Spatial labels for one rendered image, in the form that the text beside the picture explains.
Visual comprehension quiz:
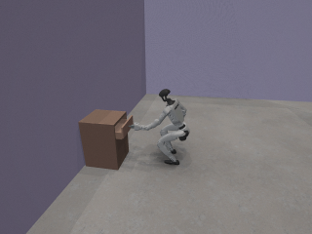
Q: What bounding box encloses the right robot upper arm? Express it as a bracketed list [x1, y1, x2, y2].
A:
[173, 98, 187, 114]

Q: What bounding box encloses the left robot upper arm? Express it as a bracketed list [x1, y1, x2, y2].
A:
[154, 107, 172, 126]

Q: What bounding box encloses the cabinet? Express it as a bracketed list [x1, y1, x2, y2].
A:
[78, 109, 129, 171]

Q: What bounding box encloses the left robot shin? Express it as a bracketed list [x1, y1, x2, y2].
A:
[157, 141, 176, 162]

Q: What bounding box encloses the robot left hand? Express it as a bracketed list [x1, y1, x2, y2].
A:
[134, 122, 140, 131]

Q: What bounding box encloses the left robot forearm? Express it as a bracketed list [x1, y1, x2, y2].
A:
[140, 121, 159, 131]

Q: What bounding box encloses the robot torso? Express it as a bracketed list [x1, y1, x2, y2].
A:
[166, 101, 190, 136]

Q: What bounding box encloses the drawer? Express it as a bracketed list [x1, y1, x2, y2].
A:
[114, 115, 134, 139]

